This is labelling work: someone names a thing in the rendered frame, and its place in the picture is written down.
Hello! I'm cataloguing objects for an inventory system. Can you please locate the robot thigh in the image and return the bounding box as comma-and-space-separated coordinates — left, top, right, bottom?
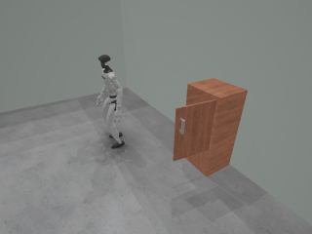
102, 97, 110, 123
106, 101, 117, 131

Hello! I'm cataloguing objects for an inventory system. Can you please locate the robot left forearm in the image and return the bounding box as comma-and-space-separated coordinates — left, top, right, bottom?
116, 89, 123, 110

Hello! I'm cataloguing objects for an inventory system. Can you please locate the handle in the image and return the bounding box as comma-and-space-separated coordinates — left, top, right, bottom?
179, 118, 185, 135

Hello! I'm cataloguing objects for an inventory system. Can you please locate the cupboard door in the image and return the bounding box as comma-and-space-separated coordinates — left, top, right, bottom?
173, 99, 217, 161

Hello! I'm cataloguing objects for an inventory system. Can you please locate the left robot hand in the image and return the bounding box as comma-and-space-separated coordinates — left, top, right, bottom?
114, 109, 122, 123

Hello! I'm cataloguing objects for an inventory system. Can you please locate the right robot hand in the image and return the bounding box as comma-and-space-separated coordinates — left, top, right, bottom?
96, 95, 104, 106

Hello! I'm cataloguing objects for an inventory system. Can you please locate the left robot upper arm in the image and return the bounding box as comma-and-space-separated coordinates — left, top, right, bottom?
107, 73, 123, 94

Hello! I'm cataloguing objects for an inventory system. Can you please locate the left robot thigh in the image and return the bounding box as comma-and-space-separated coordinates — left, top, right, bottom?
106, 101, 117, 131

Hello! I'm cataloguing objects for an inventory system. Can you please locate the right robot thigh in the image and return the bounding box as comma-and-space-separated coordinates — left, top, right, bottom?
102, 97, 110, 123

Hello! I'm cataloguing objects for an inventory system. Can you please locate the robot right forearm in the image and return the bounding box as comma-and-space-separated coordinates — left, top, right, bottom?
100, 84, 106, 97

